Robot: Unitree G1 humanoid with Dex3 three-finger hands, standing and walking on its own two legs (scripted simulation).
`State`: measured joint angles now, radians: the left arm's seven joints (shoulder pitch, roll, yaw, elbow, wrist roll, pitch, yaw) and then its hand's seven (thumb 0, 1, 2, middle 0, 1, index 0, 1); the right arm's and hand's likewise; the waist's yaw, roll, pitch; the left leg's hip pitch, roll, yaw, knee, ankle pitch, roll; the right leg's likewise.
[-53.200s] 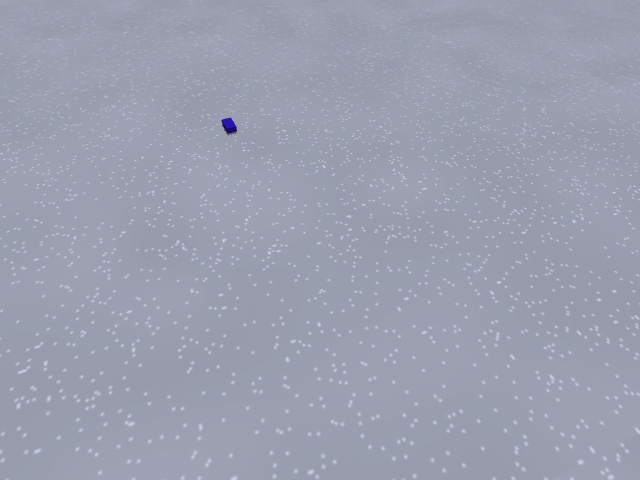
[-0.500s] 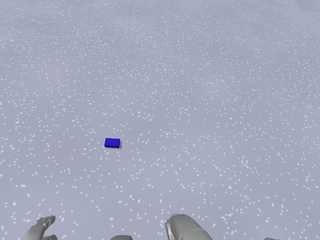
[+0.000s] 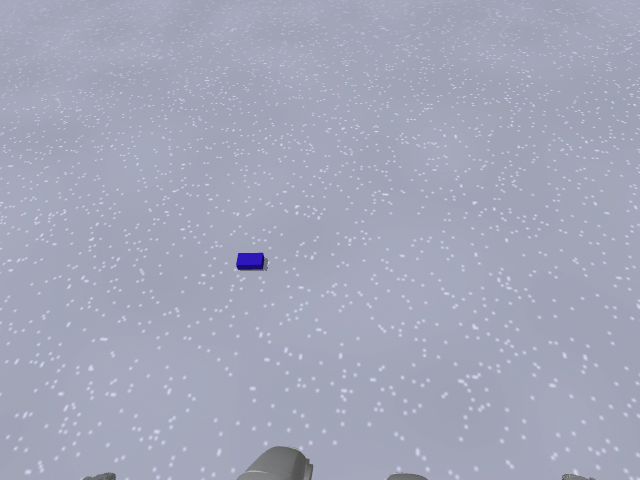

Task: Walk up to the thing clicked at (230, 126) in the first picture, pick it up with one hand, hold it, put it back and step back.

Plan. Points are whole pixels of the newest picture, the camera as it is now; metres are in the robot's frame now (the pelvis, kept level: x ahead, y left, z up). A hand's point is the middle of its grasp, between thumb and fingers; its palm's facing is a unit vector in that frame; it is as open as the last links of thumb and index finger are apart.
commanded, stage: step back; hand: left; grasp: from above
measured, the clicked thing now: (250, 261) +0.89 +0.33 -0.75
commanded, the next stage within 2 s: stand in 1.38 s
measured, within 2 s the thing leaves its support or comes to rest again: neither
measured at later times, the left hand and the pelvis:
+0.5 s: hand out of the picture -0.13 +0.26 -0.16, palm faces +0.01 -0.93 -0.38, open 7.4 cm; pelvis -0.18 -0.01 -0.01, yaw +0 degrees
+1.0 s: hand out of the picture -0.11 +0.31 -0.15, palm faces +0.03 -0.93 -0.37, open 7.4 cm; pelvis -0.16 +0.02 +0.00, yaw +3 degrees
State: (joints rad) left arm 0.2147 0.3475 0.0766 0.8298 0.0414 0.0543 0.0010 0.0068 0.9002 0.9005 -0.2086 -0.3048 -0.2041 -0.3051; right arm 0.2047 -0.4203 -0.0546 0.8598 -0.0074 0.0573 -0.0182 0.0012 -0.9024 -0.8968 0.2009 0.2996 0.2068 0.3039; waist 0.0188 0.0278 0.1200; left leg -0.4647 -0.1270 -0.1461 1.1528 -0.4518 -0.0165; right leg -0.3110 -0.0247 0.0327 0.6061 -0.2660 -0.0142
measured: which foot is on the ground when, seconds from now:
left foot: up 0.00-0.14, down 0.16-0.54, up 0.56-0.80, down 0.82-1.00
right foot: down 0.00-0.20, up 0.22-0.48, down 0.50-0.86, up 0.88-1.00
